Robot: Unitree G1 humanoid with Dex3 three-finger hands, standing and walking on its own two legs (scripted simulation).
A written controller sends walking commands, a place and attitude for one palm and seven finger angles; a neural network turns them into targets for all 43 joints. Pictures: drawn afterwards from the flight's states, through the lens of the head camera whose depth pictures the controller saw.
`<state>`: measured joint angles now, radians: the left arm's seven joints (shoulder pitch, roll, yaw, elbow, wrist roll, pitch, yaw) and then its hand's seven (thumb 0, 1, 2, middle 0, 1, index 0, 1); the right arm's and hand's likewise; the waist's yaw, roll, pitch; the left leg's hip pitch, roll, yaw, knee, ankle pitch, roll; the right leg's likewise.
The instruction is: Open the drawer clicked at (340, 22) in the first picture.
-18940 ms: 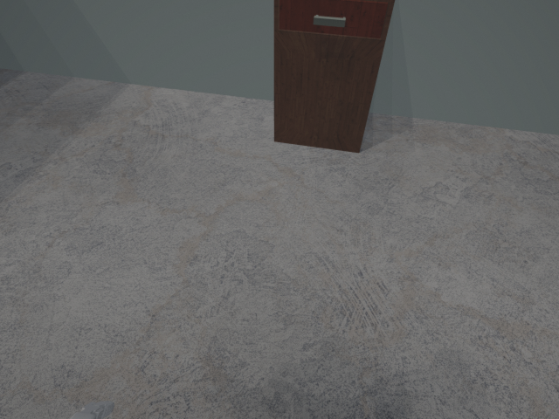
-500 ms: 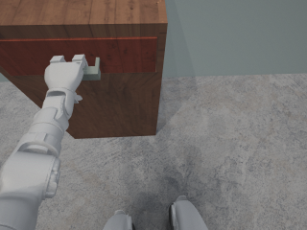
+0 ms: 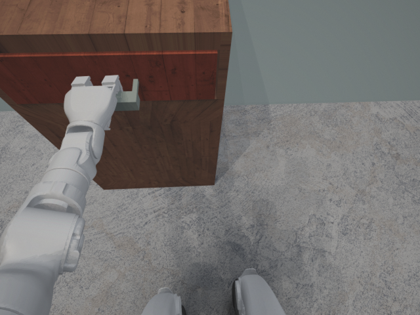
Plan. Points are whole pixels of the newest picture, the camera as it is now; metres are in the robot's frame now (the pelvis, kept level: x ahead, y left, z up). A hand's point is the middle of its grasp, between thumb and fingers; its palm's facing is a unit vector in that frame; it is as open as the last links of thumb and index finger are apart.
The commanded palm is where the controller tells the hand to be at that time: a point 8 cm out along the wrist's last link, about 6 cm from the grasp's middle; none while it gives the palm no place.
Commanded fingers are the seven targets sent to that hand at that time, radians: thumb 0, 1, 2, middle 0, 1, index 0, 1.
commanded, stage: pull the drawer open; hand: left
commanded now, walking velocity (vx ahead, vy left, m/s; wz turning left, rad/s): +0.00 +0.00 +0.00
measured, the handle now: (105, 92) +0.56 +0.18 +0.01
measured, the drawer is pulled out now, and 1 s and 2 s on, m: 0.00 0.13 0.23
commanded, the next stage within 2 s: none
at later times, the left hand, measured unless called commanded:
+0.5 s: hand (99, 148) +0.44 +0.19 +0.00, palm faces -0.04 -0.04 -1.00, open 6.4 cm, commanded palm +0.41 +0.18 +0.05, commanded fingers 0.00 0.90 0.90 -0.40 -1.35 -0.40 -1.35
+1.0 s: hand (94, 176) +0.38 +0.19 -0.01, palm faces -0.02 -0.03 -1.00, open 6.3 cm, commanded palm +0.35 +0.19 +0.05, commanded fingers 0.00 0.90 0.90 -0.40 -1.35 -0.40 -1.35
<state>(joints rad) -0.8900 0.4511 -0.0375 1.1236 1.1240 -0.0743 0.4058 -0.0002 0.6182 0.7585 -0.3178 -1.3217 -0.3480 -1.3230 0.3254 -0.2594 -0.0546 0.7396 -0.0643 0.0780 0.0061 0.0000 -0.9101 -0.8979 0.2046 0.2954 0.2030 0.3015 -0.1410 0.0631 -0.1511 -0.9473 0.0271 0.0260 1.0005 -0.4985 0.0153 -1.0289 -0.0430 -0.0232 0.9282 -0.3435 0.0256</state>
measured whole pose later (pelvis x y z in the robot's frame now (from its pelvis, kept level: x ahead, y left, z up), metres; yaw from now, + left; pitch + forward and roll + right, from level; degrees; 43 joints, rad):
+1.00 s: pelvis +0.00 -0.01 +0.02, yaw +0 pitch +17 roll +0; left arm -0.39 0.32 -0.07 0.74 1.13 -0.07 0.48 0.01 0.62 0.80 -0.29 -1.35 -0.36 -1.32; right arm 0.23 -0.24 -0.07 0.70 -0.04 0.10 -0.02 0.00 -0.91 -0.90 0.20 0.30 0.20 0.30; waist -0.03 0.05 -0.14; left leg -0.72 0.03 0.04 0.89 -0.47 0.00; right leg -0.82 -0.04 -0.01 0.86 -0.33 0.01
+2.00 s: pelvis +0.01 -0.02 +0.02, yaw -1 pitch +13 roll +1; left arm 0.11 0.30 -0.11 0.28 1.13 -0.02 0.51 0.03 0.62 0.78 -0.28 -1.34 -0.39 -1.32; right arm 0.14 -0.23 -0.04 0.63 -0.04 0.05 -0.04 0.01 -0.91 -0.90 0.20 0.30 0.20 0.30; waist 0.02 0.04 -0.11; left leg -0.61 0.03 0.04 0.86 -0.48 -0.01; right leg -0.73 -0.03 -0.01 0.86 -0.36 0.00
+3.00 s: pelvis +0.01 -0.02 +0.01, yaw +0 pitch +13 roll +1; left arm 0.39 0.29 -0.09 0.02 1.11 0.00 0.55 0.01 0.33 0.65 -0.36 -1.28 -0.38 -1.29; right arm 0.11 -0.23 -0.03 0.60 -0.07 0.07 -0.02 0.01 -0.91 -0.90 0.20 0.30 0.20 0.30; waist 0.05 0.04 -0.12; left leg -0.66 0.03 0.04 0.97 -0.53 -0.02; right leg -0.79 -0.03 -0.01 0.97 -0.41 -0.01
